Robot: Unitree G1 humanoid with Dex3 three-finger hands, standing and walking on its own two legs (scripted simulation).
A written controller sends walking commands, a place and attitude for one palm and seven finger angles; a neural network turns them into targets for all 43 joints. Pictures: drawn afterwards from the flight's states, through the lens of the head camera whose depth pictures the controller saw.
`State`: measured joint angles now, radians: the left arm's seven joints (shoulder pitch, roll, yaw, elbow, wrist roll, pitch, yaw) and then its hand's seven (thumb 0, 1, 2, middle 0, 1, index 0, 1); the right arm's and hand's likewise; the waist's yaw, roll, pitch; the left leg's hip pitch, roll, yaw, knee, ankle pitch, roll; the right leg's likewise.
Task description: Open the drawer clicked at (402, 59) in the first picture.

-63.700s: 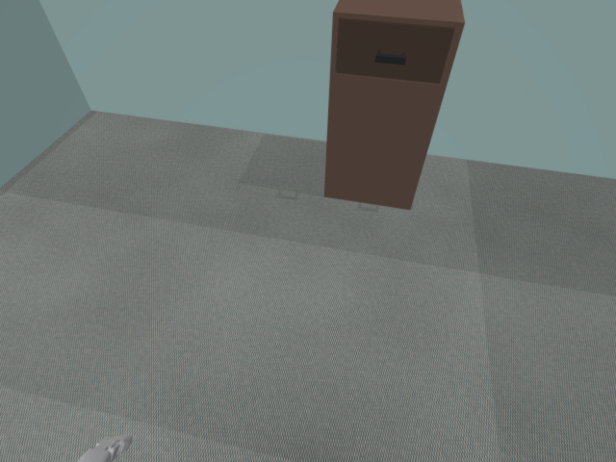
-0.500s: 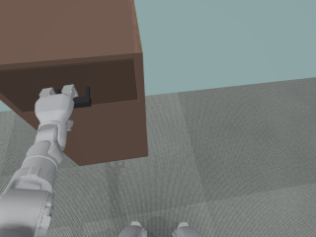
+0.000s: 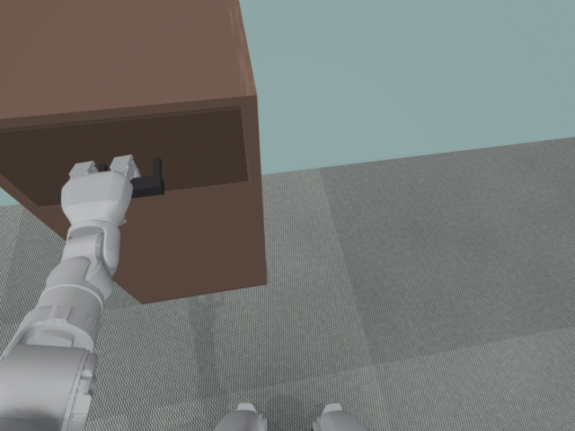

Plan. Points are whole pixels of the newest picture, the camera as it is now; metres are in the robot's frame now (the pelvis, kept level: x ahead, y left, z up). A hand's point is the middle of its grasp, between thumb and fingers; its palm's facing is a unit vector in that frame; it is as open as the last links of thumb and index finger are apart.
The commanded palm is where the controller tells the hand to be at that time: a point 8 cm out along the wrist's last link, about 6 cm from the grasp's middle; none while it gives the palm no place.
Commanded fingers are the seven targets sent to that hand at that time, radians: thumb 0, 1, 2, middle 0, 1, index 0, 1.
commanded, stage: pull the drawer open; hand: left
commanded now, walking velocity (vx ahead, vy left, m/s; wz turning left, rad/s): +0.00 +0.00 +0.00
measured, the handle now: (129, 177) +0.48 +0.25 +0.00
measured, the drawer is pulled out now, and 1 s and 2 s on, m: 0.00 0.06 0.18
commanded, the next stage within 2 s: none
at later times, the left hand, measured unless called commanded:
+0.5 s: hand (113, 229) +0.41 +0.27 -0.02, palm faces -0.03 -0.05 -1.00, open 5.3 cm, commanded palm +0.39 +0.25 +0.03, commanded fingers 0.00 0.90 0.90 -0.40 -1.35 -0.40 -1.35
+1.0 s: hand (112, 248) +0.37 +0.26 -0.02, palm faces -0.04 -0.08 -1.00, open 5.5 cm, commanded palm +0.33 +0.25 +0.03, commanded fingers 0.00 0.90 0.90 -0.40 -1.35 -0.40 -1.35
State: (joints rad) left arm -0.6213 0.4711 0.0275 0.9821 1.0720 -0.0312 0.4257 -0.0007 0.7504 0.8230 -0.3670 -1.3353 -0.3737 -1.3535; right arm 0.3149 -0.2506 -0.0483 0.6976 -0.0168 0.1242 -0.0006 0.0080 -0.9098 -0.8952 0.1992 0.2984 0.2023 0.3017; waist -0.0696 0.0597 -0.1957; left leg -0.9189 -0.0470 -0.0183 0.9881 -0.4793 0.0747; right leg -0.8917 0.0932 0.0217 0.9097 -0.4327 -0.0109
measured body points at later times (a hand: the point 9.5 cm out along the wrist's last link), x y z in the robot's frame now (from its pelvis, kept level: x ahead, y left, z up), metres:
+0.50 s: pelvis +0.02 +0.01 +0.01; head +0.12 +0.02 +0.45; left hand +0.40 +0.27 +0.03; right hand +0.11 -0.25 -0.12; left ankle -0.02 +0.07 -0.68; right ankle -0.01 -0.12 -0.68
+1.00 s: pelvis +0.01 +0.00 +0.01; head +0.10 +0.00 +0.45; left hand +0.37 +0.26 +0.03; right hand +0.05 -0.27 -0.12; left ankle -0.02 +0.07 -0.68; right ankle -0.01 -0.12 -0.68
